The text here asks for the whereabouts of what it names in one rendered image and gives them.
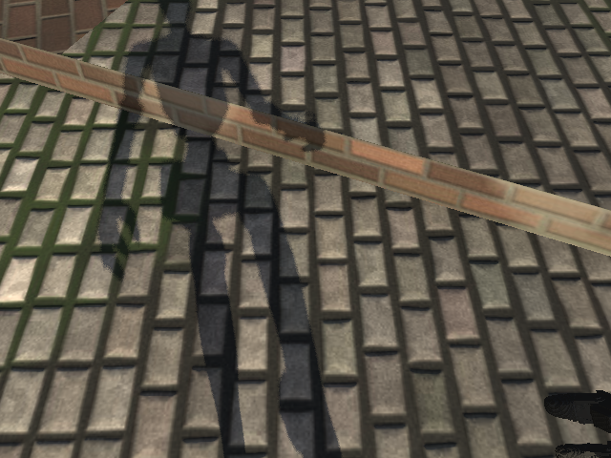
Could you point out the right robot hand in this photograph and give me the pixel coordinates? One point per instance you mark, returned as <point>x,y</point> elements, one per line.
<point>587,408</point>

